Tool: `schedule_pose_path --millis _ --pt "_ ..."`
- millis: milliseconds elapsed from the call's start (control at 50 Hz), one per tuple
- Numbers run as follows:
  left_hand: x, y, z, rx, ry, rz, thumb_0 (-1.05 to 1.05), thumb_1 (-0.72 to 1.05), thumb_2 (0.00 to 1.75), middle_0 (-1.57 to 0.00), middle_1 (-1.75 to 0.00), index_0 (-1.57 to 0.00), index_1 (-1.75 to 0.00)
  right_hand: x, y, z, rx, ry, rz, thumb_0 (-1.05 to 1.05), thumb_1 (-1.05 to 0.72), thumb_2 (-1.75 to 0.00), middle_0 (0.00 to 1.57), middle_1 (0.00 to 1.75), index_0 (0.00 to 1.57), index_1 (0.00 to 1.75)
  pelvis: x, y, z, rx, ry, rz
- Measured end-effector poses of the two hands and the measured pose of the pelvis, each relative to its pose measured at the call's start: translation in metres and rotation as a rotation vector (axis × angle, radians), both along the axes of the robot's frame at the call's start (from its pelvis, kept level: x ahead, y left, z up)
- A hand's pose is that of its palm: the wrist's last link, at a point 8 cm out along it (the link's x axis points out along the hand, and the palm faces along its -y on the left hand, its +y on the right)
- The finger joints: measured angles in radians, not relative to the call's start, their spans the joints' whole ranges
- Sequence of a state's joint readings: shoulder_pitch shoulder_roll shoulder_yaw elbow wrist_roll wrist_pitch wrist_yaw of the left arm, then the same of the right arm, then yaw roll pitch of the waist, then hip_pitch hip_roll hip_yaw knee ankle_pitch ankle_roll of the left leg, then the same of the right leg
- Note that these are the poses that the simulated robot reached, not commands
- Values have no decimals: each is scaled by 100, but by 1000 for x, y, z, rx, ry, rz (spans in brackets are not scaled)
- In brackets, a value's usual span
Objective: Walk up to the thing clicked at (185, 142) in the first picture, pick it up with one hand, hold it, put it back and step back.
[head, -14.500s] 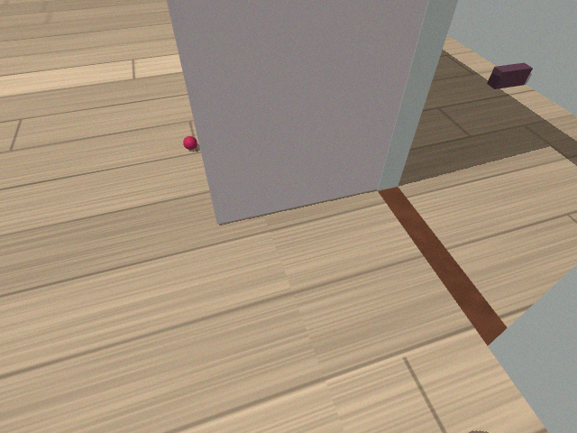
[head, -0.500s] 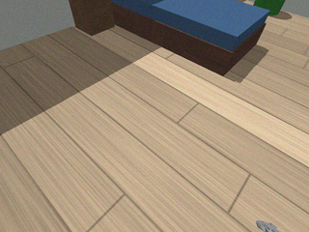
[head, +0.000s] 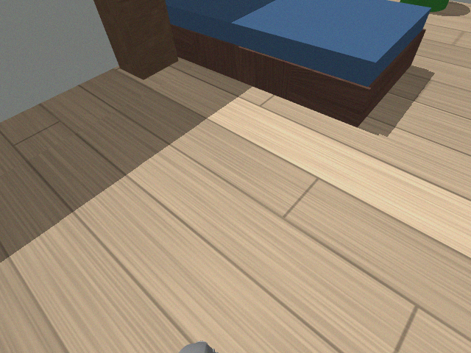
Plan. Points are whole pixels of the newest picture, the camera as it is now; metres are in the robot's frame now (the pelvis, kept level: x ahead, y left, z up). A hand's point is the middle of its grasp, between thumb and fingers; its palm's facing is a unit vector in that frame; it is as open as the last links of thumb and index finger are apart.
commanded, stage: walk up
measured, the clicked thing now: out of the picture -0.70 -1.00 -0.73
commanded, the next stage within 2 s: none
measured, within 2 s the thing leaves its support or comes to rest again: neither
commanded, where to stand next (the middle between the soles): +0.35 +0.03 m, yaw -144 degrees
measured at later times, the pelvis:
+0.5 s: pelvis +0.21 +0.11 +0.01, yaw -21 degrees
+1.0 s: pelvis +0.40 +0.16 -0.03, yaw -48 degrees
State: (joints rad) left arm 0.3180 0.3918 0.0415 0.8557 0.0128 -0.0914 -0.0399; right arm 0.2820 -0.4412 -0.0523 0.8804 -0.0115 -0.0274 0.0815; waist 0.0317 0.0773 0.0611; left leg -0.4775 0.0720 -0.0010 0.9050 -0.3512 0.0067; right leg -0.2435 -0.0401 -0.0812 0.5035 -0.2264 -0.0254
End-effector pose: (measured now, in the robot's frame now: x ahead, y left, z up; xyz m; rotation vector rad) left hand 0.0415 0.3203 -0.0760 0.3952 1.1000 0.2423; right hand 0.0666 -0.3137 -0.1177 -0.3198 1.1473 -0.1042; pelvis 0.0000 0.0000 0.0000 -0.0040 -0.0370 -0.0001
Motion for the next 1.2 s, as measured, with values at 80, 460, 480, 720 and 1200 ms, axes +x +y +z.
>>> schedule_pose_path --millis 80,460,480,720,1200 --pt "8 11 -5 -14 100 -9 1 90 90 -21 -30 -21 -30 47 11 11 6 -56 -16 1 -90 -90 20 30 20 30 30 15 3 -4 8 -67" --pt "302 91 -18 -13 114 -334 1 91 90 -20 -30 -21 -30 112 102 45 -70 -143 -384 0 -90 -90 20 30 20 30 197 109 11 -14 13 -343" --pt "321 89 -16 -7 109 -357 1 91 90 -20 -30 -21 -30 108 105 42 -70 -124 -412 0 -90 -90 20 30 20 30 205 111 10 -10 12 -357" --pt "533 9 -29 33 -7 -608 1 91 90 -20 -30 -21 -30 106 142 -19 7 79 -699 1 -90 -90 20 30 20 30 310 107 -22 -9 2 -522" --pt "719 -73 -30 -67 50 -1100 1 91 90 -20 -30 -21 -30 126 242 34 -226 21 -1075 0 -90 -90 20 30 21 30 417 182 -9 18 32 -1070"
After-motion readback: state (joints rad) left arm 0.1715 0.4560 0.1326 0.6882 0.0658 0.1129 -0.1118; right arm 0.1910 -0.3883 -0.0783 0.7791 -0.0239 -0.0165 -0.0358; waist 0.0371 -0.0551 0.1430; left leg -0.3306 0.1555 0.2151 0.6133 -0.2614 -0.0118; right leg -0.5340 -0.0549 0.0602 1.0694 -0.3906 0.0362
